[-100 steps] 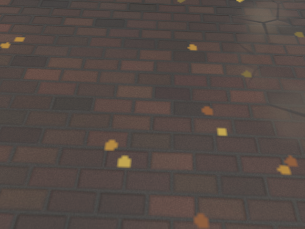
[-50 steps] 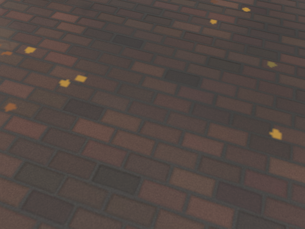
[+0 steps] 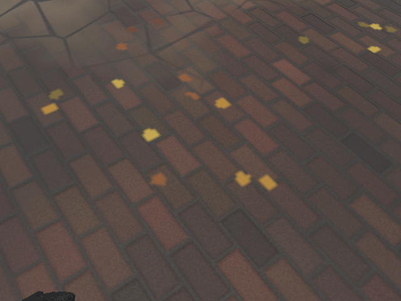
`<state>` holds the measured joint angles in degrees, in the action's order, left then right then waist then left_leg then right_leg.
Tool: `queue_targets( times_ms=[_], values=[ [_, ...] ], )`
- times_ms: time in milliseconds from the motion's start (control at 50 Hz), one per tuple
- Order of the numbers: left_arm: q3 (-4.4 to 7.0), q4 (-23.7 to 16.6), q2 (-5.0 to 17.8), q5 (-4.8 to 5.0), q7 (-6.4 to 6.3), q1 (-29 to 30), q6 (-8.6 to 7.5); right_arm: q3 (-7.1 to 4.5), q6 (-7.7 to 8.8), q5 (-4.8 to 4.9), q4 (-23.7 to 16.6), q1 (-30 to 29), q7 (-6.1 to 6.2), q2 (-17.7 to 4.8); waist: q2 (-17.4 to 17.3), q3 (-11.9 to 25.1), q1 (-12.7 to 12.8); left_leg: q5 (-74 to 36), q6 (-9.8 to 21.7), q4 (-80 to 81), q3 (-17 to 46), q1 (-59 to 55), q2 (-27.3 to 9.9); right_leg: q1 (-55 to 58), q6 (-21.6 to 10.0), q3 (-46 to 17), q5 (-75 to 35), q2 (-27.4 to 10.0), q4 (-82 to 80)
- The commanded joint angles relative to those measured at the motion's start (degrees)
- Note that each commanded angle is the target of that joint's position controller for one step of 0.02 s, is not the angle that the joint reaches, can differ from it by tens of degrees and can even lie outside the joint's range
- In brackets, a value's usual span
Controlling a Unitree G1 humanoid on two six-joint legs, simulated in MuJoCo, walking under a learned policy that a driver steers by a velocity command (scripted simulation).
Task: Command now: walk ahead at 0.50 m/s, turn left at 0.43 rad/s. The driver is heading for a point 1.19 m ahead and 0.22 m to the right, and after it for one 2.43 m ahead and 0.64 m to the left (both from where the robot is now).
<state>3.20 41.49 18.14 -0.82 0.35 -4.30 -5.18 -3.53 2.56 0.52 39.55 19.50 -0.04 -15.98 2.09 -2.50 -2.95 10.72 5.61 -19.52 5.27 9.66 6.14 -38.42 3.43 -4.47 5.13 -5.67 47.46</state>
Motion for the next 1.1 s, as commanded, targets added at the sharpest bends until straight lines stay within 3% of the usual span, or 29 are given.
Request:
queue_targets(
  times_ms=[20,100,160,200,220,240,260,280,300,320,340,360,420,540,600,640,680,700,720,740,760,780,800,840,860,900,960,1040,1100],
  values=[
    [0.04,-3.61,1.97,0.28,0.65,4.02,-0.71,-2.45,1.06,0.23,-2.83,-1.07,0.87,-9.27,-6.12,1.99,-0.17,-9.87,7.26,7.06,7.41,4.03,-11.5,7.0,0.42,2.28,-12.09,2.5,-10.77],
    [0.17,-5.57,3.2,1.03,1.69,9.12,-1.42,-2.4,0.98,0.56,0.15,3.14,0.76,-9.53,-6.36,-0.16,-2.4,-8.01,6.95,4.45,10.69,-2.09,-14.8,5.84,-1.69,1.72,-12.16,3.25,-16.73],
    [0.63,-6.11,4.38,1.0,2.17,8.45,-1.84,-2.56,0.17,0.38,1.58,4.18,1.01,-9.79,-7.75,-0.42,-1.6,-14.2,6.11,0.9,13.46,-8.68,-17.59,5.49,-4.18,2.16,-4.67,3.91,-19.11],
    [1.57,-4.62,5.77,0.76,1.86,1.95,-2.12,-2.49,-0.32,0.43,1.59,2.56,1.06,-9.78,-8.63,2.69,2.23,-28.72,4.48,-5.72,12.05,-9.8,-15.89,14.69,-6.68,4.89,-1.99,6.17,-21.84],
    [2.53,-2.95,7.84,0.32,1.58,-5.62,-2.28,-1.88,-0.38,0.1,1.09,1.77,0.99,-8.53,-7.63,9.03,5.85,-32.66,2.84,-15.19,9.45,-6.65,-12.88,27.24,-9.17,3.45,-5.12,4.04,-20.57],
    [3.42,-2.01,11.51,-0.29,1.35,-15.09,-2.25,-0.83,-0.12,-0.95,-0.1,3.44,1.06,-6.12,-0.69,18.3,8.46,-18.94,0.22,-32.27,6.29,5.64,-7.91,45.82,-14.3,-8.86,-7.22,-6.21,-17.65],
    [4.05,0.54,12.8,0.32,1.87,-19.57,-1.57,0.21,0.71,0.38,0.44,10.53,0.91,-2.45,16.09,23.69,6.28,19.96,-3.82,-49.7,3.0,25.06,0.35,60.91,-21.85,-34.06,6.99,-16.17,-25.07],
    [2.67,0.48,7.7,2.05,1.96,-19.55,-1.37,-0.55,1.19,1.03,0.8,6.83,0.74,-7.57,9.49,18.79,8.26,21.74,-3.72,-55.06,6.87,32.15,-2.65,58.98,-20.06,-37.34,19.27,-15.6,-29.18],
    [2.04,-0.04,5.84,1.91,1.6,-15.44,-0.98,-1.14,1.43,1.43,-0.68,0.15,0.54,-9.47,4.53,10.46,8.45,16.55,-3.67,-55.11,4.68,34.74,-5.35,51.29,-17.88,-29.14,18.77,-13.92,-30.57],
    [1.65,-0.65,5.35,1.07,1.43,-12.17,-0.59,-0.96,1.69,0.76,-1.54,-3.65,0.54,-8.96,0.32,5.86,7.14,12.13,-3.75,-52.62,2.1,33.42,-7.9,43.47,-16.87,-23.27,13.1,-11.68,-32.0],
    [1.28,-0.71,4.4,0.57,1.37,-10.34,-0.5,-1.11,1.87,0.04,-1.91,-5.08,0.42,-8.19,-0.38,3.06,5.7,9.25,-3.98,-49.12,1.26,31.92,-9.71,38.06,-16.76,-19.5,7.47,-9.77,-33.45],
    [0.92,-0.74,3.71,0.07,1.29,-9.59,-0.67,-1.13,1.81,-0.04,-1.7,-4.09,0.28,-7.25,1.21,3.03,4.12,7.45,-4.14,-46.9,1.05,28.85,-11.11,34.93,-16.37,-16.63,3.19,-8.19,-34.65],
    [0.99,0.33,4.21,0.98,1.17,-10.13,-1.13,-0.5,1.21,-0.08,-1.29,-3.32,0.21,-4.45,2.96,2.94,2.93,6.05,-5.44,-40.79,-0.9,27.17,-12.3,31.5,-17.31,-10.64,-4.57,-6.78,-37.5],
    [1.67,2.62,7.12,1.74,0.31,-13.86,-0.22,0.74,2.05,-0.22,-3.83,-14.7,-0.54,-2.13,1.58,0.77,6.27,-12.36,-6.58,-19.26,-3.73,25.0,-11.25,30.64,-15.01,-1.23,-9.68,-3.79,-39.45],
    [1.73,4.48,7.53,2.19,0.2,-17.92,0.46,0.74,2.53,0.29,-5.34,-20.13,-1.33,-2.47,1.46,-0.53,8.23,-15.34,-6.24,-13.78,-4.13,23.29,-9.79,32.83,-14.7,-1.9,-8.48,-5.26,-38.42],
    [1.84,5.36,7.78,2.42,-0.05,-19.2,1.24,0.44,2.98,0.41,-6.41,-22.16,-1.93,-3.25,1.72,-1.26,7.79,-12.65,-5.39,-10.84,-3.32,23.48,-9.05,36.03,-14.15,-3.88,-9.27,-6.95,-36.19],
    [2.31,5.59,8.94,2.48,-0.48,-18.88,1.91,-0.19,3.44,0.33,-6.13,-20.41,-2.21,-4.87,2.53,-0.42,5.79,-8.89,-4.32,-8.59,-3.07,19.75,-8.25,38.08,-13.13,-5.65,-11.87,-8.15,-33.08],
    [2.46,5.42,9.5,2.51,-0.64,-17.81,2.14,-0.83,3.63,0.21,-5.2,-16.82,-2.07,-6.07,2.83,1.49,3.27,-7.77,-3.4,-7.03,-4.01,13.85,-7.24,37.6,-12.27,-5.25,-17.4,-7.45,-29.21],
    [2.05,5.2,8.54,2.26,-0.71,-17.37,2.22,-2.09,3.69,-0.07,-3.03,-9.5,-1.6,-8.39,2.06,6.32,-0.43,-8.15,-1.87,-6.11,-4.77,2.57,-6.83,35.07,-10.72,-3.39,-21.9,-4.6,-21.01],
    [0.78,3.59,5.36,1.15,-0.69,-16.47,2.02,-3.27,3.62,-1.12,-1.42,0.53,-0.91,-11.99,-1.3,14.95,-4.84,-9.39,1.48,-9.35,2.49,-14.33,-14.93,25.36,-8.48,-1.18,-12.51,-1.22,-5.79],
    [-1.27,2.25,-1.5,1.21,-0.6,-24.2,1.06,-4.38,2.93,-1.64,-0.29,4.91,-0.62,-16.99,-16.28,23.97,-2.23,-1.95,9.66,-6.54,26.21,-34.64,-29.76,3.8,-4.46,3.18,19.49,7.44,15.11],
    [-0.29,3.27,3.02,2.68,-0.44,-23.2,0.41,-3.25,2.58,-0.98,-0.05,5.89,-0.68,-11.98,-16.21,25.37,-3.93,8.45,10.92,-0.61,35.18,-32.97,-30.37,-2.64,-4.19,-2.81,28.48,6.27,23.49],
    [1.01,1.94,6.95,3.7,-0.41,-17.97,0.31,-2.21,2.59,-0.54,0.0,2.25,-0.51,-8.94,-12.2,15.45,-3.88,10.31,8.26,1.01,26.55,-25.63,-28.26,-6.49,-4.41,-2.68,24.31,3.63,25.94],
    [1.3,0.82,6.11,2.64,-0.63,-13.16,0.85,-1.07,2.82,-0.77,0.21,-4.71,-0.59,-5.47,-8.27,6.66,-0.74,3.47,5.98,4.74,14.71,-11.41,-23.89,-3.85,-4.11,-0.98,16.26,-0.18,22.08],
    [1.55,1.01,5.27,2.46,-0.59,-13.91,1.63,-0.73,3.24,-1.2,0.43,-6.87,-0.69,-4.2,-9.09,4.71,1.23,0.14,5.29,6.91,10.29,-6.39,-22.24,-0.69,-3.95,-1.5,13.83,-1.57,20.18],
    [1.3,1.16,2.65,2.64,-0.46,-15.18,3.1,-1.07,4.02,-1.26,1.23,-8.89,-0.76,-4.26,-8.66,3.01,3.15,-4.51,5.6,10.23,4.87,-1.2,-21.73,2.5,-3.35,-1.15,11.63,-2.29,18.61],
    [1.34,-0.5,1.85,2.13,-0.49,-12.44,4.11,-1.83,4.66,-1.48,2.88,-8.99,-0.38,-6.09,-6.06,0.93,3.72,-10.18,6.11,12.39,-1.54,-0.43,-21.89,-0.34,-2.38,-1.85,5.21,-2.66,13.78],
    [0.77,-2.33,0.67,2.1,0.97,-6.33,3.44,-2.28,4.09,-1.26,4.4,-7.92,0.34,-7.97,-4.72,-0.55,1.76,-13.52,4.37,12.7,-10.12,-2.19,-19.79,1.0,-2.92,1.06,-6.77,-1.71,0.17],
    [0.3,-4.9,0.13,1.99,2.03,-0.1,3.29,-2.8,3.24,-0.6,5.95,-4.73,0.56,-9.72,-3.59,-2.3,-0.77,-13.96,3.81,12.15,-12.76,-6.38,-21.15,0.65,-4.11,3.88,-7.78,-0.96,-6.57]
  ],
)
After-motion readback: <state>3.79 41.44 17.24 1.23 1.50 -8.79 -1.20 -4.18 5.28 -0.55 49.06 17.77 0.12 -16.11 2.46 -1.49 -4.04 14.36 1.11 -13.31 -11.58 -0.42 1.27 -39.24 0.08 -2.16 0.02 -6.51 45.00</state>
